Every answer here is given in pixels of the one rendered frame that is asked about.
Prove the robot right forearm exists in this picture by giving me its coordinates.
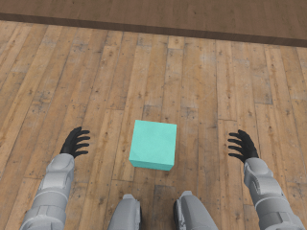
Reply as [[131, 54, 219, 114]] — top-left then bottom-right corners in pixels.
[[243, 157, 306, 230]]

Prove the robot right hand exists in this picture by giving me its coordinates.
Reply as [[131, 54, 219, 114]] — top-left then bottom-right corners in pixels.
[[227, 129, 259, 164]]

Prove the carton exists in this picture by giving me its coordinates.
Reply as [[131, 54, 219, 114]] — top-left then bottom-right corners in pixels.
[[129, 120, 177, 171]]

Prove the right robot shin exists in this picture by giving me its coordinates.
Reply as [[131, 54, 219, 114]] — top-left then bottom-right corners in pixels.
[[178, 191, 192, 230]]

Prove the robot left hand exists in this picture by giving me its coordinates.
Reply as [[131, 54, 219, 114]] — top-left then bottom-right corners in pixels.
[[59, 126, 90, 159]]

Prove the left robot thigh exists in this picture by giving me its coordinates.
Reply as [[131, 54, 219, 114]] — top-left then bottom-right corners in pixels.
[[107, 198, 140, 230]]

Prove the robot left forearm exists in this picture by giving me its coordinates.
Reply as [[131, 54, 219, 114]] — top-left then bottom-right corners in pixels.
[[19, 153, 75, 230]]

